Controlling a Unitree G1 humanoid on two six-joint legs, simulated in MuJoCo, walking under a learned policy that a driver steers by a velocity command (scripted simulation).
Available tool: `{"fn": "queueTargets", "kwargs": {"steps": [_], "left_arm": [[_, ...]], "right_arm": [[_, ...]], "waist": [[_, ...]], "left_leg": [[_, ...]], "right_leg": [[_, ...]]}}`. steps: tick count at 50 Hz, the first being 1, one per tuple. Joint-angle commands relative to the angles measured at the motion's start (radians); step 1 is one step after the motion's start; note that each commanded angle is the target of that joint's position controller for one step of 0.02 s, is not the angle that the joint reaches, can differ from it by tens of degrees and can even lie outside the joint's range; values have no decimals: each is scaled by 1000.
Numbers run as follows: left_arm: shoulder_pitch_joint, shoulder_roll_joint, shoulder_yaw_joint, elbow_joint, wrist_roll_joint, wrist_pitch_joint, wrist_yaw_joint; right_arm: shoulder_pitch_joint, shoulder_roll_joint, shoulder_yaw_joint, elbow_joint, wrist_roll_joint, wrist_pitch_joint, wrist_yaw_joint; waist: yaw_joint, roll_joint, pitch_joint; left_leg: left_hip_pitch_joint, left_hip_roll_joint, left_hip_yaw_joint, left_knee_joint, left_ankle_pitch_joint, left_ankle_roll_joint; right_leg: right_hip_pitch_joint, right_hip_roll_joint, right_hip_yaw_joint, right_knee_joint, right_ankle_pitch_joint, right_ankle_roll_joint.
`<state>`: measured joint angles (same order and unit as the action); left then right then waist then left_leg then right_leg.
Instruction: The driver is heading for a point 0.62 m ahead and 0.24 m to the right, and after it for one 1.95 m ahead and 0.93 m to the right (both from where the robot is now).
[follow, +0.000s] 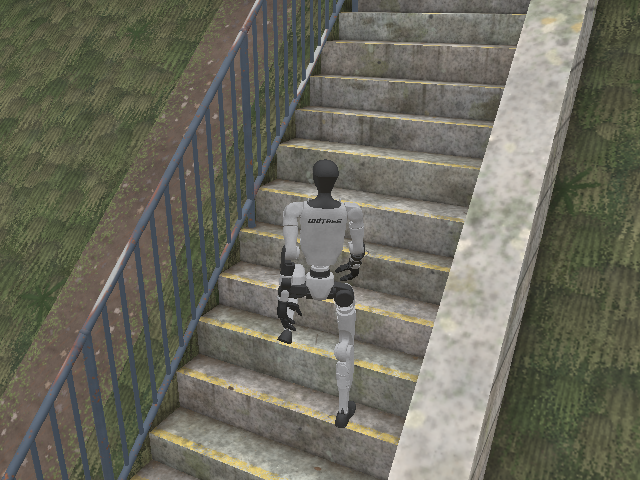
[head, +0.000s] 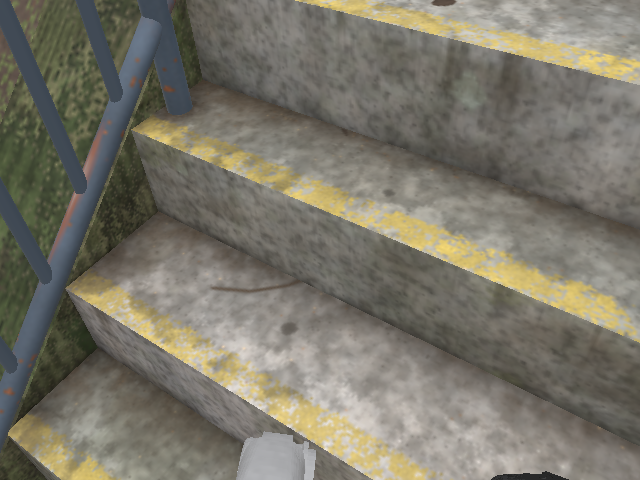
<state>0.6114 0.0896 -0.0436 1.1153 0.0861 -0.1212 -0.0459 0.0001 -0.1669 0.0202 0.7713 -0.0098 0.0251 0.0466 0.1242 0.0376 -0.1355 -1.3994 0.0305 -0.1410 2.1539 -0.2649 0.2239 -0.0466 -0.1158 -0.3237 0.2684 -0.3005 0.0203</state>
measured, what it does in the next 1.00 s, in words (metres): climbs, turning right: left foot 0.23 m higher, then right foot 0.19 m higher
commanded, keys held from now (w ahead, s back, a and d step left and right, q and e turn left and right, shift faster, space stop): w+e+shift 1.00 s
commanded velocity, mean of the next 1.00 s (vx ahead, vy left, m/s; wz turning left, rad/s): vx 0.92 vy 0.00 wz -0.71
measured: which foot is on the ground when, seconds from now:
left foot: up 0.00-0.18, down 0.20-0.70, up 0.72-1.00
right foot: down 0.00-0.22, up 0.24-0.70, down 0.72-1.00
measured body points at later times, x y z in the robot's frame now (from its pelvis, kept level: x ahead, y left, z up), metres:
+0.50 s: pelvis +0.29 +0.12 +0.19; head +0.27 +0.12 +0.64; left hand +0.63 +0.22 +0.20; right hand +0.19 -0.13 +0.05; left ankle +0.29 +0.21 -0.52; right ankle +0.26 +0.03 -0.20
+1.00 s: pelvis +0.53 +0.02 +0.40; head +0.56 +0.01 +0.85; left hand +0.68 +0.24 +0.27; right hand +0.74 -0.26 +0.47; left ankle +0.60 +0.13 +0.06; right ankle +0.47 +0.04 -0.32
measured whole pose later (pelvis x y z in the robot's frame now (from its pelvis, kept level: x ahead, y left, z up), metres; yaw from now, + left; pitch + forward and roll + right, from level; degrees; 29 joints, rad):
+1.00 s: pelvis +0.53 +0.02 +0.40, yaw -43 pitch +8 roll +1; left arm 0.48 0.23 0.07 0.93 0.03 -0.12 0.04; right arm -0.22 0.01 0.10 0.38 -0.13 -0.12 -0.01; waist 0.10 -0.04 -0.11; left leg -1.21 0.02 -0.01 2.40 -0.44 0.09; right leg -0.34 0.24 0.19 0.56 -0.31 -0.18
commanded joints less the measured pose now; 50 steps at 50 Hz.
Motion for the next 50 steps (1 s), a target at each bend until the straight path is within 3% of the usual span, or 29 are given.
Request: {"fn": "queueTargets", "kwargs": {"steps": [1, 4, 7, 8, 9, 10, 11, 12, 13, 14, 16, 17, 20, 26, 30, 32, 33, 34, 35, 36, 37, 38, 39, 40, 43, 45, 47, 48, 50], "left_arm": [[-90, 181, 58, -37, -105, -92, 83], [28, 125, 70, -15, -81, -56, 93], [77, 116, 85, -15, -128, -20, 97], [-15, 145, 84, -65, -126, -14, 91], [-5, 238, 97, -90, -117, -39, 77], [-58, 359, 136, -118, -122, -76, 46], [-127, 346, 151, -173, -161, -104, 14], [-219, 236, 151, -288, -161, -120, -24], [-250, 189, 162, -315, -108, -111, -32], [-287, 40, 142, -385, -73, -90, -13], [-438, 1, 117, -455, -58, -61, 0], [-428, -22, 99, -464, -52, -48, -3], [-491, -59, 61, -489, -73, -16, -12], [-723, 10, 57, -568, -80, 101, 63], [-939, 45, 44, -652, -130, 125, 82], [-792, 105, 37, -596, -179, 147, 78], [-639, 131, 55, -560, -175, 153, 79], [-334, 129, 68, -506, -131, 150, 96], [-192, 214, 99, -470, -122, 128, 93], [-220, 275, 128, -481, -101, 122, 80], [-350, 305, 157, -487, -111, 125, 70], [-518, 353, 186, -529, -110, 142, 70], [-624, 297, 166, -577, -108, 111, 66], [-605, 254, 150, -513, -90, 89, 76], [-385, 202, 130, -331, -29, 35, 78], [-355, 195, 114, -294, -57, 13, 58], [-216, 188, 110, -218, -45, -12, 43], [80, 126, 114, -148, -66, -5, 83], [184, 199, 141, -152, -62, -19, 115]], "right_arm": [[-246, -12, -28, -245, -3, -11, -47], [-395, 5, -16, -343, -1, -5, -30], [-429, 141, 36, -422, 26, -5, 5], [-255, 106, 16, -355, 37, 4, 2], [23, 70, -16, -292, 30, 3, -17], [250, -44, -72, -277, 30, 8, -47], [357, -154, -124, -244, 5, -15, -69], [424, -306, -183, -212, -28, -32, -73], [344, -336, -195, -196, -9, -30, -61], [190, -298, -180, -160, -15, -45, -55], [117, -77, -112, -14, -5, -74, -55], [139, 5, -85, 59, -28, -81, -52], [272, 45, -67, 165, -54, -132, -66], [354, -9, -45, 238, -53, -202, -41], [508, -50, -48, 270, -17, -185, -50], [482, -157, -58, 214, 40, -166, -91], [496, -274, -75, 173, 76, -166, -117], [396, -378, -106, 122, 87, -158, -110], [295, -418, -130, 54, 98, -144, -77], [272, -352, -133, 10, 56, -145, -35], [212, -181, -113, -56, 8, -149, 13], [62, -83, -90, -212, -24, -147, 41], [4, -39, -80, -316, -90, -163, 45], [-22, 19, -55, -368, -113, -178, 32], [26, 131, 31, -379, -107, -166, -44], [-18, 124, 53, -394, -91, -136, -73], [-170, 119, 63, -443, -78, -117, -92], [-280, 109, 68, -431, -149, -139, -84], [-281, 117, 66, -439, -133, -171, -41]], "waist": [[-153, -91, 332], [-48, -85, 338], [1, -187, 250], [-86, -181, 94], [-183, -306, -119], [-306, -430, -296], [-374, -417, -372], [-368, -51, -455], [-334, 71, -528], [-211, 121, -395], [-131, 44, -41], [-95, 5, 35], [-93, -43, 90], [-48, -43, 246], [-72, -47, 267], [-30, 7, 136], [0, 55, 45], [132, 210, -106], [163, 197, -233], [113, 164, -231], [35, 14, -122], [-20, -162, -28], [-73, -23, 35], [-112, 23, 84], [-183, 139, 228], [-190, 141, 247], [-108, -13, 221], [59, 13, 85], [48, -11, -3]], "left_leg": [[-287, 78, 52, 164, -99, -91], [-240, 163, 254, -76, -125, -95], [303, 137, 337, -580, -205, -25], [636, 31, 454, -740, -236, -32], [1038, -80, 405, -721, -289, -38], [1229, -110, 275, -901, -347, -55], [1433, 61, -97, -1046, -479, -46], [1531, 335, -651, -1578, -832, -115], [1444, 410, -913, -1861, -1130, -178], [1321, 445, -798, -1856, -989, -185], [1049, 365, -400, -1578, -613, -107], [968, 351, -297, -1519, -492, -94], [1048, 396, -128, -1665, -158, -95], [1106, 310, 363, -1924, 177, -187], [1152, 178, 603, -2046, 434, -263], [1065, 158, 642, -2040, 1150, -159], [1198, 230, 616, -1884, 1741, -99], [1348, 340, 567, -1628, 2191, -47], [1370, 338, 504, -1345, 2125, 5], [1320, 334, 428, -1121, 1807, 13], [957, 198, 325, -790, 698, -68], [577, -45, 166, -305, 143, -155], [443, -59, -24, -27, 204, -179], [356, -56, -32, 131, 239, -179], [162, -8, 25, 247, 212, -155], [156, 25, 73, 40, 164, -171], [-25, 9, 111, 312, -138, -159], [-174, 23, 133, 313, -266, -135], [-304, -6, 111, 264, -371, -103]], "right_leg": [[-6, -334, 322, -319, -299, -194], [62, -247, 316, -421, -193, -228], [-13, -192, 238, -514, 423, -245], [-50, -146, 168, -351, 962, -257], [-70, -222, 210, -58, 1686, -266], [2, -221, 263, 209, 1863, -231], [-268, -129, 323, 553, 1603, -184], [-553, 79, 419, 957, 728, -140], [-652, 157, 561, 1499, 335, -113], [-799, 118, 596, 1793, 400, -89], [-869, 46, 437, 1843, 598, -151], [-893, 57, 430, 1902, 580, -170], [-1049, 101, 449, 2022, 471, -205], [-1297, 184, 340, 2167, 154, -234], [-1158, 149, 173, 1625, 131, -270], [-641, 208, -2, 1230, 20, -248], [-530, 259, -74, 1182, -202, -210], [-426, 233, -14, 1255, -328, -233], [-274, 276, 80, 1079, -398, -232], [-201, 327, 190, 816, -426, -228], [-132, 264, 514, 561, -341, -293], [-254, 105, 1186, 154, -725, -423], [-343, 59, 1396, -6, -706, -395], [-414, 37, 1421, -38, -655, -361], [-488, 103, 1076, 64, -267, -251], [-495, 149, 889, 71, -55, -213], [-380, 132, 883, 55, 107, -293], [82, 155, 893, 209, 414, -320], [369, 95, 899, 273, 767, -316]]}}
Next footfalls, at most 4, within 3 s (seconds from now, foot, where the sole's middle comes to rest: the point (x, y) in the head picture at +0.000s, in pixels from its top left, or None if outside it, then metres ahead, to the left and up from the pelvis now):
0.20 left None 0.33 0.21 -0.55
0.72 right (385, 407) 0.51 0.02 -0.36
1.24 left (366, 194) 0.76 0.06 -0.15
1.58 right None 0.56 -0.37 -0.16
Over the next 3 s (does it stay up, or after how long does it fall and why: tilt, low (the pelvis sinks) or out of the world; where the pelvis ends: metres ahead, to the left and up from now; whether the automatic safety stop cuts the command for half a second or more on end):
stays up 1.21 -0.44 1.07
